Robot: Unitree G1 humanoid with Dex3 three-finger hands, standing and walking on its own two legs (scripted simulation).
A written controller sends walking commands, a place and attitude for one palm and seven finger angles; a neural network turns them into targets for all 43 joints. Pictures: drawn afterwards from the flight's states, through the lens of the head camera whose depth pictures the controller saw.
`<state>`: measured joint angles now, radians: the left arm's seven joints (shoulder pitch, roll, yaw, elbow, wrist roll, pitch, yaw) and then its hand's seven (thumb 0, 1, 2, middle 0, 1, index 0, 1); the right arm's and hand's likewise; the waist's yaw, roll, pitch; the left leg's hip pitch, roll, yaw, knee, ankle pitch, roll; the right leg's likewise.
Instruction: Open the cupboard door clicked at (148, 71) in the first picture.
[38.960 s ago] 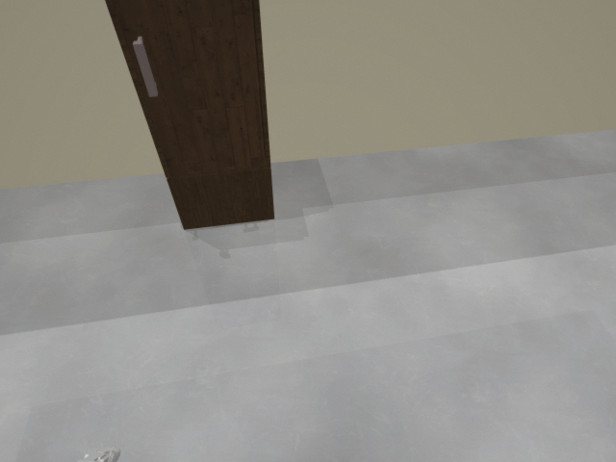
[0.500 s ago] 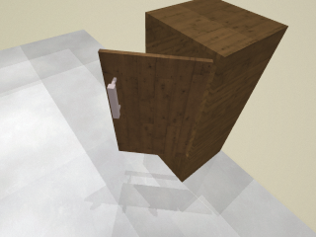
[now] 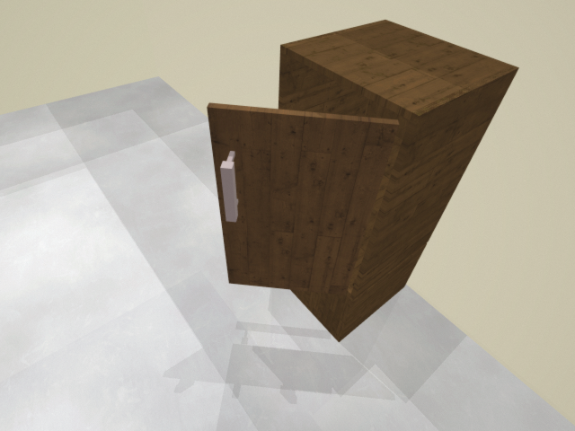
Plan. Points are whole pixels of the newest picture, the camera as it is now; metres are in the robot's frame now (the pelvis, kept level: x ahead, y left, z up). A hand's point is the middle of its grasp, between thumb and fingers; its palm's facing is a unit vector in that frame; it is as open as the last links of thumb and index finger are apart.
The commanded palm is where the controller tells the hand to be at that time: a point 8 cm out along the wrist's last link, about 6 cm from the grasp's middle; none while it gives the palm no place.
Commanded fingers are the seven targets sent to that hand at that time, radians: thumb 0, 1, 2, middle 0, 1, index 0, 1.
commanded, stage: shuffle to correct the standing spot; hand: left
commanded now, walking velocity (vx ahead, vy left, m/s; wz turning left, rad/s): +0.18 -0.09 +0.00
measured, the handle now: (231, 186) +0.60 +0.16 -0.02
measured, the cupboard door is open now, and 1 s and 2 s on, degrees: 46 46 46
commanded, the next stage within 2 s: come to a stop and stand still in 0.22 s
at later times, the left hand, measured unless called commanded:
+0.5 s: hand out of the picture -0.05 +0.12 -0.18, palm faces +0.07 -0.99 -0.11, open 7.4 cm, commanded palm none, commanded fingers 0.00 0.90 0.90 -0.20 -0.30 -0.20 -0.30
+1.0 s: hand out of the picture +0.01 +0.17 -0.18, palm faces +0.01 -0.98 -0.21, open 7.4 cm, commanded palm none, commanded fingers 0.00 0.90 0.90 -0.20 -0.30 -0.20 -0.30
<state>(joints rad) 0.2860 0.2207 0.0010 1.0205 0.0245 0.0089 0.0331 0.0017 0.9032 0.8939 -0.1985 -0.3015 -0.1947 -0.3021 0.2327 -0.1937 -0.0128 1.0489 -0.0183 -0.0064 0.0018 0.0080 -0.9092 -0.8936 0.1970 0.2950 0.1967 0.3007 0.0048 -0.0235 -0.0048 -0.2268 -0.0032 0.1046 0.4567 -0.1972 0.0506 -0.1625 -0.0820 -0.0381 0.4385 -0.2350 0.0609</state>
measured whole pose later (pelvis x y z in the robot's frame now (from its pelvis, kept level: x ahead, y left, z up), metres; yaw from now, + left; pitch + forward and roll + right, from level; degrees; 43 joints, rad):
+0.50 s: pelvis +0.04 -0.01 -0.01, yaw -1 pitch -2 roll -1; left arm 0.47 0.09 0.01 1.14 0.02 0.00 0.04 0.00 0.90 0.89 -0.20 -0.30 -0.19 -0.30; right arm 0.33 -0.12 -0.02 1.13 -0.01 -0.02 -0.03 0.01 -0.91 -0.89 0.19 0.29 0.19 0.30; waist 0.01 -0.03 0.01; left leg -0.23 0.03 0.09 0.57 -0.31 0.03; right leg -0.15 -0.04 -0.02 0.51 -0.33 0.05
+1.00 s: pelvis +0.00 +0.00 +0.00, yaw -1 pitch -2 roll +0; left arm 0.30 0.17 0.01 1.05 0.03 0.01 0.05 0.00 0.91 0.89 -0.20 -0.30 -0.19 -0.30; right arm 0.27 -0.15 -0.03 1.10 -0.01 0.01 -0.01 0.01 -0.92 -0.89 0.20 0.29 0.20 0.30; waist 0.00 -0.01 0.02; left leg -0.23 0.01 0.11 0.44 -0.18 0.04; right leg -0.18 -0.06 -0.01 0.43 -0.22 0.05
